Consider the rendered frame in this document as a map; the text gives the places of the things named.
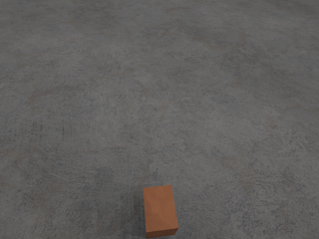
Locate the carton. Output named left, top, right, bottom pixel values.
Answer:
left=143, top=184, right=178, bottom=239

